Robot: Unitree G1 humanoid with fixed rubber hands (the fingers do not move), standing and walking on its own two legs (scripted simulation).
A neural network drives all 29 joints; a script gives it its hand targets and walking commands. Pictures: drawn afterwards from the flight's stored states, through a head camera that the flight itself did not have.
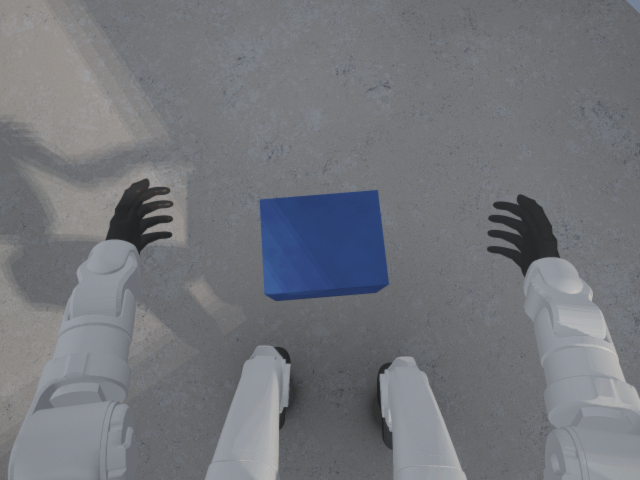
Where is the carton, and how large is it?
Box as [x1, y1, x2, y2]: [260, 190, 388, 300]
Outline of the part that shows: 377,190 260,199 264,294 275,300 376,292 388,284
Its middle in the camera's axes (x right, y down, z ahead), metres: +0.01 +0.02 +0.98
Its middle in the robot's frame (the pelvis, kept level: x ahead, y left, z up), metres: +0.47 +0.03 -0.57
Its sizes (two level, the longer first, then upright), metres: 0.273 0.218 0.213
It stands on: the floor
